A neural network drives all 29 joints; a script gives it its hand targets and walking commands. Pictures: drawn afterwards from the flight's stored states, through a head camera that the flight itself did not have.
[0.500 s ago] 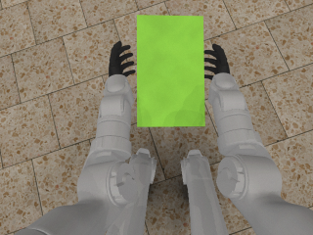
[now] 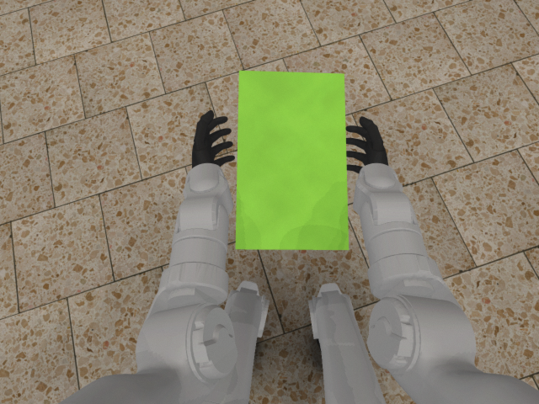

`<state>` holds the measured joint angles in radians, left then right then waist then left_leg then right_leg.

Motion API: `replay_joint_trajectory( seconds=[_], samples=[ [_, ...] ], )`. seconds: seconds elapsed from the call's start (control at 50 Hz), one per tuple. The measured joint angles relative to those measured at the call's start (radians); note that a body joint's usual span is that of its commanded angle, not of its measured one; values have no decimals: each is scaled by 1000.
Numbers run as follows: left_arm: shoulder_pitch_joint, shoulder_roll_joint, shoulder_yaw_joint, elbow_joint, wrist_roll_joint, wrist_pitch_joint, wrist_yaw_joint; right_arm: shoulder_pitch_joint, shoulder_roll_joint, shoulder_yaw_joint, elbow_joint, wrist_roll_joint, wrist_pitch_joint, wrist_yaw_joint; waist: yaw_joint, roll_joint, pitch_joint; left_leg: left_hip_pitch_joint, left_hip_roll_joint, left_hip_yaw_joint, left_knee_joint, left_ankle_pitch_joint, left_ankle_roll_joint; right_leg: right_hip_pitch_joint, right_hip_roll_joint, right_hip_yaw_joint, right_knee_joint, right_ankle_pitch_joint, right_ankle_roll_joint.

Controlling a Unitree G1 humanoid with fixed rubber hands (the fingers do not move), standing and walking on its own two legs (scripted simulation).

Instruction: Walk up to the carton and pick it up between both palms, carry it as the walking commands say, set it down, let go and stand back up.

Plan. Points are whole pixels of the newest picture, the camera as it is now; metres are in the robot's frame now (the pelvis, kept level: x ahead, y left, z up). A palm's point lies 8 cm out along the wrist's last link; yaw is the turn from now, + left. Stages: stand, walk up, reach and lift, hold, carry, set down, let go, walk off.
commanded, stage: reach and lift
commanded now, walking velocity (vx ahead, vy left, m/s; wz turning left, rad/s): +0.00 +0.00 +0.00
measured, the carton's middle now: (286, 170) +0.47 +0.01 -0.14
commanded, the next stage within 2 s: none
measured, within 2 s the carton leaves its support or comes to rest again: neither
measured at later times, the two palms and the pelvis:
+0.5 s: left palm (192, 158) +0.41 +0.13 +0.04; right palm (388, 161) +0.42 -0.12 +0.02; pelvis +0.02 +0.00 +0.06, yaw +0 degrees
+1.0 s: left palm (165, 145) +0.40 +0.13 +0.11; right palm (407, 154) +0.40 -0.12 +0.09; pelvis +0.04 +0.00 +0.13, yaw +0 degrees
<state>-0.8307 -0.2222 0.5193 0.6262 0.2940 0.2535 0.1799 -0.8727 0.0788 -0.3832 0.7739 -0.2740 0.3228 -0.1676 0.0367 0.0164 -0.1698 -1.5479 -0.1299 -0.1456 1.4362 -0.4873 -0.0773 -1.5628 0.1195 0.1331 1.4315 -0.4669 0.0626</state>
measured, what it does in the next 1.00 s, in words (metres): rises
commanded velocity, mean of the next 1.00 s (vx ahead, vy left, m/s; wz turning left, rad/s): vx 0.00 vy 0.00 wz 0.00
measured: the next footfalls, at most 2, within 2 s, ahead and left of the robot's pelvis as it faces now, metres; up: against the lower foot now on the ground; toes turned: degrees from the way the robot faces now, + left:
none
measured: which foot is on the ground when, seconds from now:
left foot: down 0.00-1.00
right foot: down 0.00-1.00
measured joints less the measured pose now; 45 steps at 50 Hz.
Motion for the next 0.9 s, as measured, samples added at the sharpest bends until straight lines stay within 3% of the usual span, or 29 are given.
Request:
replay_joint_trajectory(
  seconds=[0.54, 0.9],
  samples=[
    [168, -36, -34, -34, 15, -24, -28, 170, 50, 12, -49, -6, -29, 6, 1, -10, 15, 339, 19, -14, -287, 66, 14, 336, -16, 15, -277, 60, -20],
    [269, -34, -61, -70, 26, -9, -59, 285, 91, 32, -122, -22, -13, 46, 1, -5, 60, 607, 40, -16, -529, 145, 25, 602, -31, 31, -513, 136, -28]
  ],
)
